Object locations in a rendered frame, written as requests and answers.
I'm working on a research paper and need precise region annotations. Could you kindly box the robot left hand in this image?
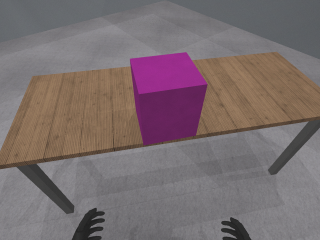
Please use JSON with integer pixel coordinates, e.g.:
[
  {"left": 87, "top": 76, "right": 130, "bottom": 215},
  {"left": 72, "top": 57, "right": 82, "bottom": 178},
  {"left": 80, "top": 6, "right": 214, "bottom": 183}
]
[{"left": 72, "top": 208, "right": 105, "bottom": 240}]

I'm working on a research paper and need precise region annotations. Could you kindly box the carton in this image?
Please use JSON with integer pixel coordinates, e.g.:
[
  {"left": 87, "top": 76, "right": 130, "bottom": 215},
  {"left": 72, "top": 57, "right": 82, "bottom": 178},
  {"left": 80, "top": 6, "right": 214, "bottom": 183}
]
[{"left": 130, "top": 52, "right": 208, "bottom": 145}]

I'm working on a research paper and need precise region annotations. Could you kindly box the robot right hand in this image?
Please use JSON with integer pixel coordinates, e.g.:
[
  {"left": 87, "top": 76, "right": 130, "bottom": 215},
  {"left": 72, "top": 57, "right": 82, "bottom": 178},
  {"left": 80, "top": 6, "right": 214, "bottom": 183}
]
[{"left": 221, "top": 217, "right": 251, "bottom": 240}]

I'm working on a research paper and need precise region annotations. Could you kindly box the table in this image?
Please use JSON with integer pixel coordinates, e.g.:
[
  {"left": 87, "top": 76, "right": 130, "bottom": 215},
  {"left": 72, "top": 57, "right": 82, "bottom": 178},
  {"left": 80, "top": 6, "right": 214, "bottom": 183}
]
[{"left": 0, "top": 52, "right": 320, "bottom": 214}]

